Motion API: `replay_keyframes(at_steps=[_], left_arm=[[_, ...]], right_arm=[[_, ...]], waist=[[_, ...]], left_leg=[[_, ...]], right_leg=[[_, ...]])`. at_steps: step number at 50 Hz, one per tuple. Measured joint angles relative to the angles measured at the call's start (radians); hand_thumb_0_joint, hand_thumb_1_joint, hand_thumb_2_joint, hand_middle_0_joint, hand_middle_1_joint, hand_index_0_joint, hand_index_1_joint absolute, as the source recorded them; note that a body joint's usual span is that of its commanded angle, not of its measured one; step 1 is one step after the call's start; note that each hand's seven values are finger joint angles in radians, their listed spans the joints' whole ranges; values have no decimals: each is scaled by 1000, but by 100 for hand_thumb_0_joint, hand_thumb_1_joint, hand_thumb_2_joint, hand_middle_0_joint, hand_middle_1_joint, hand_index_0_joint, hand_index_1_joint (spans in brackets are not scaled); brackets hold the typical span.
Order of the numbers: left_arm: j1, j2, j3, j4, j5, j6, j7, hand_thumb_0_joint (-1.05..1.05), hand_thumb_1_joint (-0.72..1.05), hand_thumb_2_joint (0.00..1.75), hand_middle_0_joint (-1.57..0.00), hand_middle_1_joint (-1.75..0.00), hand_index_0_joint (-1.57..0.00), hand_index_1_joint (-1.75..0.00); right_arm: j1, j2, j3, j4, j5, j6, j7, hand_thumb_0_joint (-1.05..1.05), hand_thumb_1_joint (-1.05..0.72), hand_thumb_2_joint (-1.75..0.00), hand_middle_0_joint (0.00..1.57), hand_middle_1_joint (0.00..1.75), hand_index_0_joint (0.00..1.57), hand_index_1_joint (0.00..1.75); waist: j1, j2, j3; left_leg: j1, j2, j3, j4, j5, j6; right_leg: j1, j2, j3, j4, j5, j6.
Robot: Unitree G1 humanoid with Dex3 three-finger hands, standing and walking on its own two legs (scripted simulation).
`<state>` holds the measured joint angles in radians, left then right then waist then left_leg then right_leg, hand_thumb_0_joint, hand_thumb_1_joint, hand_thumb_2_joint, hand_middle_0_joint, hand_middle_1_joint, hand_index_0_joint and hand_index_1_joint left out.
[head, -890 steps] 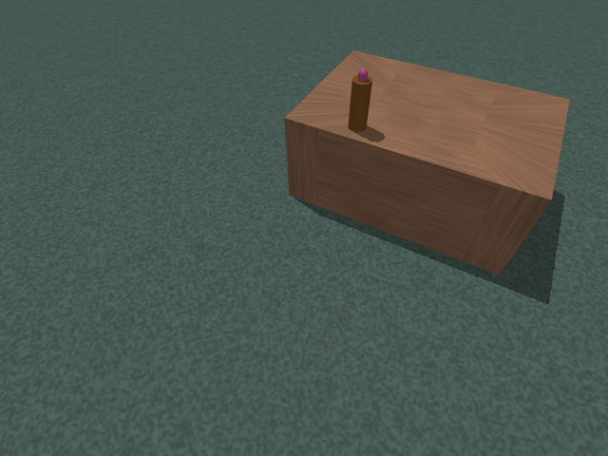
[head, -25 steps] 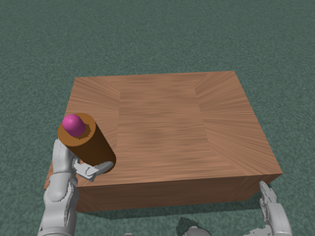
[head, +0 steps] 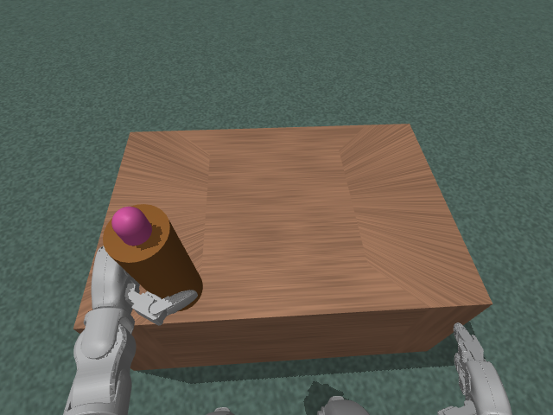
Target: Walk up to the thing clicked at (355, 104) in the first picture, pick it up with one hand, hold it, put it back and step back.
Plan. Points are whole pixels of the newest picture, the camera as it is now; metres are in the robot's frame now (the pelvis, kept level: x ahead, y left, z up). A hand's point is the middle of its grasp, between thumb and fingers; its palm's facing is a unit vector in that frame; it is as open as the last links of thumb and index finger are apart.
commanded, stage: hold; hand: left
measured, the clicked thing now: (158, 260) +0.30 +0.15 +0.09
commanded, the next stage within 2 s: crouch in 0.88 s
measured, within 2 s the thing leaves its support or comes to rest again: neither
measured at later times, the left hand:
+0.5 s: hand (164, 269) +0.31 +0.16 +0.05, palm faces +0.04 -1.00 -0.01, open 10.2 cm
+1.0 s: hand (159, 261) +0.32 +0.16 +0.06, palm faces +0.09 -1.00 +0.00, open 10.2 cm
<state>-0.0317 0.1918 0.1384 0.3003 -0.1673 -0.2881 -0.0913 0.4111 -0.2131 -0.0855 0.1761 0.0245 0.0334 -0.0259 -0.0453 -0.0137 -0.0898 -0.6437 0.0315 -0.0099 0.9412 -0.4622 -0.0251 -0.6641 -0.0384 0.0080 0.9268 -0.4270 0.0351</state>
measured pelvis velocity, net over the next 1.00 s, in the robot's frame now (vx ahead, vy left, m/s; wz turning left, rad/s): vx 0.00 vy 0.00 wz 0.00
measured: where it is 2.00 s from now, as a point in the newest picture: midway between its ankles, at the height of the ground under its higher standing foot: outside the picture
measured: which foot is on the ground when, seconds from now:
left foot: down 0.00-1.00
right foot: down 0.00-1.00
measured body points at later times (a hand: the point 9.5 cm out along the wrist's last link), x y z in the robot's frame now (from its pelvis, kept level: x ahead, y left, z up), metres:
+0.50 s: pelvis +0.00 +0.00 +0.00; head +0.04 +0.01 +0.45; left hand +0.30 +0.21 +0.06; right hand +0.15 -0.26 -0.04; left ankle +0.00 +0.13 -0.69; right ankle +0.02 -0.14 -0.69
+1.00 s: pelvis +0.00 +0.00 +0.00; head +0.03 +0.00 +0.45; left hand +0.31 +0.22 +0.06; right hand +0.16 -0.26 -0.03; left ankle +0.00 +0.13 -0.69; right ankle +0.02 -0.14 -0.69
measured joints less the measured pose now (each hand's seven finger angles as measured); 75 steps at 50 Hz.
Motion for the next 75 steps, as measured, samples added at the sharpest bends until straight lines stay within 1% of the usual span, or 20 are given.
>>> replay_keyframes(at_steps=[5,7,10,13,15,20,24,29,33,38,40,43,46,49,55,58,62,68,72,75], left_arm=[[27,-12,-24,-37,0,5,12,-7,-57,101,-76,-113,-85,-117],[20,-18,-19,-31,-3,5,23,-7,-57,102,-76,-113,-85,-117],[-1,-18,0,-11,-9,-3,34,-7,-57,102,-76,-113,-85,-117],[-23,-12,15,20,-11,-14,28,-7,-57,102,-76,-113,-85,-117],[-29,-6,16,33,-8,-11,20,-7,-57,102,-76,-113,-85,-117],[3,0,-13,-4,4,6,3,-7,-57,102,-76,-113,-85,-117],[24,-12,-29,-30,-3,3,14,-7,-57,102,-76,-113,-85,-117],[-2,-24,2,4,-9,-9,38,-7,-57,102,-76,-113,-85,-117],[-27,-9,18,37,-7,-21,26,-7,-57,102,-76,-113,-85,-117],[-13,0,1,19,2,-8,1,-7,-57,102,-76,-113,-84,-117],[3,-2,-8,-3,4,-2,1,-7,-57,102,-76,-113,-85,-117],[16,-11,-15,-22,-4,-2,12,-7,-57,102,-76,-113,-85,-117],[-3,-20,-4,0,-9,-13,26,-7,-57,102,-76,-113,-85,-117],[-27,-17,13,26,-7,-11,34,-7,-57,102,-76,-113,-85,-117],[-36,-1,5,40,-3,-7,7,-7,-57,102,-76,-113,-85,-117],[-58,-7,11,87,-8,-23,-3,-7,-58,102,-76,-113,-85,-117],[-108,-12,34,173,-5,-55,5,-7,-58,102,-76,-112,-85,-117],[-194,8,81,332,10,-149,-3,-7,-57,102,-76,-113,-85,-117],[-233,32,101,401,21,-203,-9,-7,-57,103,-76,-113,-85,-117],[-261,48,115,437,34,-244,-4,-7,-58,103,-76,-113,-85,-117]], right_arm=[[-17,-1,-1,4,0,-4,-2,-1,53,-6,5,5,6,5],[-23,-3,-4,5,1,-4,-5,-1,53,-6,6,5,6,5],[-25,-5,-10,9,2,-7,-8,-1,53,-6,6,6,6,5],[-19,-4,-11,17,3,-10,-8,-1,53,-6,6,5,6,5],[-13,-4,-10,20,3,-9,-6,-1,53,-6,6,5,6,5],[-8,-5,-5,21,1,-11,-3,-1,53,-6,5,5,6,5],[-20,-6,-9,21,0,-12,-2,-1,53,-6,5,5,6,5],[-32,-12,-21,21,1,-11,-7,-1,53,-6,6,6,6,5],[-20,-8,-16,10,1,-14,-6,-1,53,-6,6,5,6,5],[-8,-4,-5,9,-3,-16,-1,-1,53,-6,5,5,6,5],[-8,-5,-4,8,-3,-16,-2,-1,53,-6,5,5,6,5],[-10,-7,-8,8,-3,-16,-3,-1,53,-6,6,5,6,5],[-22,-7,-14,17,-1,-13,-4,-1,53,-6,6,5,6,5],[-26,-6,-14,9,0,-7,-4,-1,53,-6,6,5,6,5],[-13,-4,-8,14,1,-12,-4,-1,54,-6,6,6,6,5],[-18,-4,-3,24,0,-18,-1,-1,54,-6,5,6,6,5],[-34,-4,0,15,-8,-28,3,-1,54,-6,6,6,6,5],[-35,-11,1,-46,-24,-44,19,-1,54,-5,6,6,6,5],[-21,-22,-2,-106,-38,-44,32,-1,54,-5,6,6,6,5],[-14,-33,-12,-139,-52,-49,41,-1,54,-6,6,6,6,5]], waist=[[3,16,2],[3,19,-1],[3,16,-6],[3,5,-7],[2,-1,-5],[1,3,-1],[3,17,-2],[3,16,-7],[2,0,-3],[-2,-2,0],[-3,5,0],[-1,17,-5],[2,20,-7],[2,14,-5],[3,2,0],[-1,2,1],[-14,-3,11],[-47,-26,21],[-72,-40,20],[-86,-41,8]], left_leg=[[3,-1,3,2,-1,4],[5,-2,4,2,-1,5],[6,-4,5,2,-1,6],[3,-4,5,2,0,5],[1,-3,4,1,1,5],[-1,-2,5,0,1,3],[5,-3,6,-1,-1,5],[6,-4,6,1,-2,5],[1,-3,2,0,2,1],[-3,1,-2,-2,3,-2],[0,1,-1,-3,2,-1],[7,1,1,-3,0,0],[8,-1,3,-1,0,2],[9,-2,3,-1,2,2],[10,-1,1,-10,9,0],[-4,-1,-1,-4,10,1],[-49,-2,-1,23,7,2],[-152,-1,-2,92,-7,1],[-224,0,-9,145,-22,-1],[-282,1,-16,189,-36,-2]], right_leg=[[5,-1,3,-3,3,4],[7,-2,4,-3,2,5],[6,-3,5,0,1,6],[2,-3,5,2,1,5],[0,-3,4,1,2,4],[-1,-1,5,-4,5,3],[5,-2,6,-5,3,5],[4,-3,6,2,-1,5],[-2,-2,3,6,-1,1],[-3,1,-1,-1,3,-2],[1,2,-1,-5,4,-1],[7,1,2,-7,3,1],[8,-1,3,-2,1,2],[6,-1,4,2,1,2],[9,-1,1,-7,7,-1],[-4,0,0,-4,9,-1],[-49,0,2,22,8,0],[-152,1,4,89,-5,0],[-220,3,0,136,-18,-1],[-273,4,-4,172,-29,-1]])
